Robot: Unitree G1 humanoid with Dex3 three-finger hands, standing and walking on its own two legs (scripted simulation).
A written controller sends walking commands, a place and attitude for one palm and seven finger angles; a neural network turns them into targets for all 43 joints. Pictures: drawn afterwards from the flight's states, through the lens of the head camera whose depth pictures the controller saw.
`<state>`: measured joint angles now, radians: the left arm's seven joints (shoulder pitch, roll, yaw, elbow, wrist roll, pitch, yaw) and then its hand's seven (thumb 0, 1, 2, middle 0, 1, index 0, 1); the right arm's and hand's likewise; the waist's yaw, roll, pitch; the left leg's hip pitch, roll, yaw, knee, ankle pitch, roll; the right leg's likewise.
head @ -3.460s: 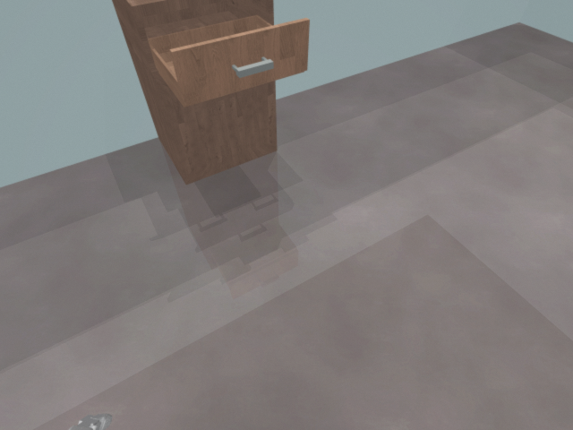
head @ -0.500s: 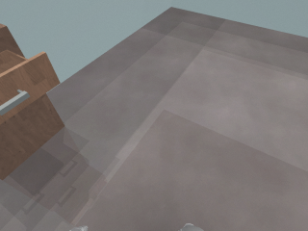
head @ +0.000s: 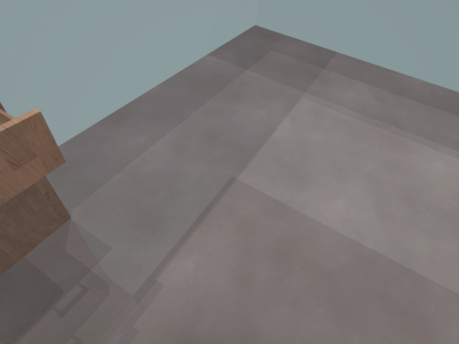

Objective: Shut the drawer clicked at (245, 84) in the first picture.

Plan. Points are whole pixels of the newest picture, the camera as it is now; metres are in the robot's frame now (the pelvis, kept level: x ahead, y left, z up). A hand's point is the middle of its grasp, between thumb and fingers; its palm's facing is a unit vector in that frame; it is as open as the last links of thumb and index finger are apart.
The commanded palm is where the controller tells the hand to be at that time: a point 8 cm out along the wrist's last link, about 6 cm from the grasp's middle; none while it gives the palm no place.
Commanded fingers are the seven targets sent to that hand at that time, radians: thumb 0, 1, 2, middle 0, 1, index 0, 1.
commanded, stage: walk to a spot facing it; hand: left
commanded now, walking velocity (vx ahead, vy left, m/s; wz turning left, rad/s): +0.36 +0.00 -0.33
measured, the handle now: out of the picture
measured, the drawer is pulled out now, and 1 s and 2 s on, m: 0.30 0.30 0.30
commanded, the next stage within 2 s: turn to face it in 0.34 s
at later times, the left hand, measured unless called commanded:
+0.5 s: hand (187, 245) +0.37 +0.12 -0.17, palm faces -0.21 -0.96 -0.19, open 7.3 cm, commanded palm none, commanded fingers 0.00 0.90 0.90 -0.20 -0.30 -0.20 -0.30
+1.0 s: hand (168, 241) +0.38 +0.17 -0.18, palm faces +0.10 -0.98 -0.18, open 7.3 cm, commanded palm none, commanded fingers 0.00 0.90 0.90 -0.20 -0.30 -0.20 -0.30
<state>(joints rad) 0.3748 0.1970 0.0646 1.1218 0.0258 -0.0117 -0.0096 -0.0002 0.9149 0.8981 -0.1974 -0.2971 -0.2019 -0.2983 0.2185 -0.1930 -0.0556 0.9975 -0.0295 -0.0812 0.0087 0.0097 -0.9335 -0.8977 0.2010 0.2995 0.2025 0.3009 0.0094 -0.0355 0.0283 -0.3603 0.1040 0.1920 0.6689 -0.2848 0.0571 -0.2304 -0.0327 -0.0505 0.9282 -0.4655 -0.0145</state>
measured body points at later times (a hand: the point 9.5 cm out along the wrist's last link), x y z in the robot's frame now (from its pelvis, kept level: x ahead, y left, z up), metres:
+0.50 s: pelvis +0.22 -0.04 -0.01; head +0.26 -0.05 +0.44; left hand +0.38 +0.17 -0.15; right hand +0.06 -0.20 -0.16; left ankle +0.06 +0.09 -0.69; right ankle +0.31 -0.12 -0.73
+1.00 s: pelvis +0.32 -0.03 -0.01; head +0.35 +0.00 +0.44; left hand +0.38 +0.22 -0.16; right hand +0.42 -0.27 -0.13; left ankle +0.35 +0.07 -0.73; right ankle +0.31 -0.13 -0.72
